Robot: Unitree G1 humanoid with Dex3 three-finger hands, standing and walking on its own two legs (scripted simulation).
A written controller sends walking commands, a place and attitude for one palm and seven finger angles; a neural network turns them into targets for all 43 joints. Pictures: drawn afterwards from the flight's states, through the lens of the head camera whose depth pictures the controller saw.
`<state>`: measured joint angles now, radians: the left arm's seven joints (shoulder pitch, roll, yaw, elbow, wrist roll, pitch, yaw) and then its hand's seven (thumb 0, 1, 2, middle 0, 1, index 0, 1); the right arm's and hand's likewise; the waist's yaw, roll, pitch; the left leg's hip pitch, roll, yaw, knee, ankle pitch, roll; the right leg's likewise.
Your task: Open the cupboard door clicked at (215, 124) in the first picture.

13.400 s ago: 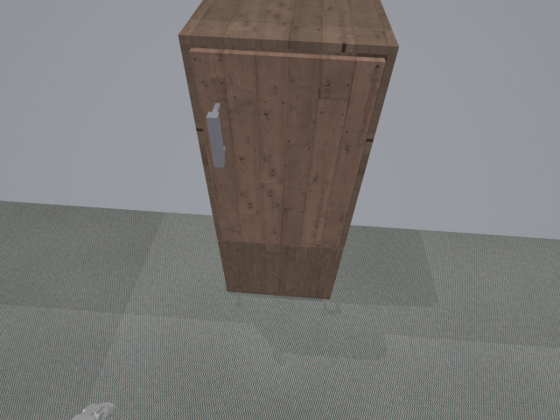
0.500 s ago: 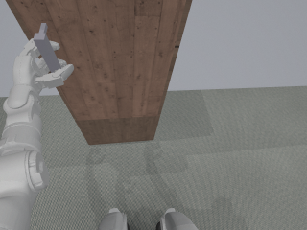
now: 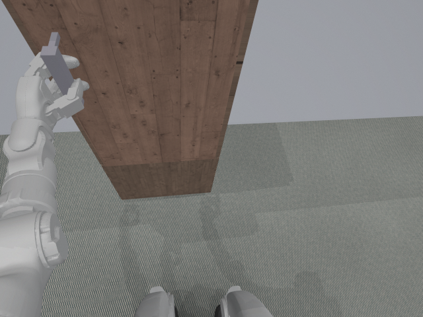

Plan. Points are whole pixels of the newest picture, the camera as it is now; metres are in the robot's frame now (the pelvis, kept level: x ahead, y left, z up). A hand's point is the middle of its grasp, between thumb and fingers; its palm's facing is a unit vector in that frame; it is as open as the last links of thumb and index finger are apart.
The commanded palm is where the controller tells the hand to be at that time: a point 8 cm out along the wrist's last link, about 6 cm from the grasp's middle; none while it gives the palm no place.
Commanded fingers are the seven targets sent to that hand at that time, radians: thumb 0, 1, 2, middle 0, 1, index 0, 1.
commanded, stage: pull the door open along its arc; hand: left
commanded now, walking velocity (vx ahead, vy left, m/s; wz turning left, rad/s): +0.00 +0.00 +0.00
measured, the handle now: (66, 73) +0.55 +0.24 +0.09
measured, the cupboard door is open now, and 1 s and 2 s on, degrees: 0 49 50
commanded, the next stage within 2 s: open thumb and fingers to let go in 0.80 s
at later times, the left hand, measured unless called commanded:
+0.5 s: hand (107, 161) +0.36 +0.14 +0.09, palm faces +0.29 -0.95 +0.13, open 6.4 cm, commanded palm +0.31 +0.18 +0.09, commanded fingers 0.00 0.90 0.90 -0.40 -1.35 -0.40 -1.35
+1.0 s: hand (176, 205) +0.29 +0.04 +0.09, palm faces +0.41 -0.91 -0.02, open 6.2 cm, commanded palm +0.24 +0.09 +0.09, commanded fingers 0.00 0.48 0.72 -0.37 -1.30 -0.37 -1.30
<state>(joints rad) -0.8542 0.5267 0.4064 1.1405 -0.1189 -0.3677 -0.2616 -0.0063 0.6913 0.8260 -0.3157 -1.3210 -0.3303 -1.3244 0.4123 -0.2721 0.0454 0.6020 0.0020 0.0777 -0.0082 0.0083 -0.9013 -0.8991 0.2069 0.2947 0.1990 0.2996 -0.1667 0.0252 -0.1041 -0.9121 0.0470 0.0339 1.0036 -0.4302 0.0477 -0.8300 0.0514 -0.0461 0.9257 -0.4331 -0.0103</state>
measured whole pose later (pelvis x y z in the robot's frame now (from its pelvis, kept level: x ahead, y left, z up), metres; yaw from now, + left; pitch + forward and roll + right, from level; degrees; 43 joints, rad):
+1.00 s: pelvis +0.01 -0.05 +0.02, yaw +5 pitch +6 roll +0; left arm 0.16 -0.09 -0.24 0.05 0.07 -0.13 0.55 0.01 0.65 0.78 -0.32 -1.32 -0.34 -1.33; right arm 0.20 -0.19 0.03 0.54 -0.06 0.05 0.02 0.01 -0.90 -0.90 0.21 0.29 0.20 0.30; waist -0.02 0.04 -0.12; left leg -0.58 0.02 -0.03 0.87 -0.41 -0.02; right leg -0.50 0.03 -0.11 0.87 -0.48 -0.08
